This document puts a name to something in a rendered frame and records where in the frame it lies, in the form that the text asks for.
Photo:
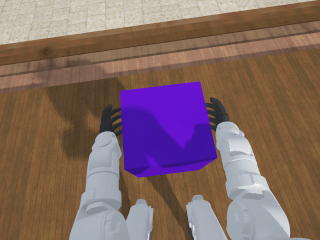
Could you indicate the robot left thigh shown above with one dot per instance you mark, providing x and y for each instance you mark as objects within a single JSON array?
[{"x": 140, "y": 221}]

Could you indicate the carton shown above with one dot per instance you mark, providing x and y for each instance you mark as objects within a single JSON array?
[{"x": 165, "y": 130}]

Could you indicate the robot left upper arm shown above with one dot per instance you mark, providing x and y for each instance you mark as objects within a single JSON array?
[{"x": 105, "y": 225}]

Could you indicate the right robot shin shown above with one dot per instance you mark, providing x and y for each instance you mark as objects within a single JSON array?
[{"x": 196, "y": 197}]

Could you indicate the left robot forearm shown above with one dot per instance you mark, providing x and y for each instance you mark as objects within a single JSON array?
[{"x": 102, "y": 178}]

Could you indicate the robot right upper arm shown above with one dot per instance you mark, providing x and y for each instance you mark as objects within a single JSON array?
[{"x": 252, "y": 219}]

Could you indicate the right robot hand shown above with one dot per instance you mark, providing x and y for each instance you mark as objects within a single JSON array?
[{"x": 219, "y": 113}]

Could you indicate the left robot hand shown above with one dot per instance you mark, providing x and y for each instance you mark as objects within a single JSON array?
[{"x": 107, "y": 121}]

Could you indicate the right robot forearm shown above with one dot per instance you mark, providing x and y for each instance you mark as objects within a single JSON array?
[{"x": 242, "y": 174}]

